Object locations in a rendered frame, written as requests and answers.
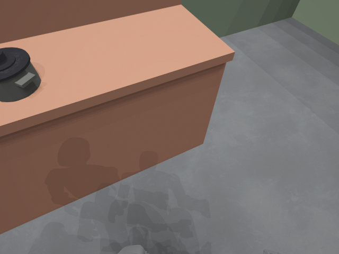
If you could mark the lid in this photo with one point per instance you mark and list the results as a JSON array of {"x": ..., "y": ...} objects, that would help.
[{"x": 17, "y": 60}]

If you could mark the pot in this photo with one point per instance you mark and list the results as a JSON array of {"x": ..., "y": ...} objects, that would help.
[{"x": 20, "y": 86}]

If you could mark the table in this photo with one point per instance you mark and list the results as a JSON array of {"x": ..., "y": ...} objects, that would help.
[{"x": 125, "y": 85}]

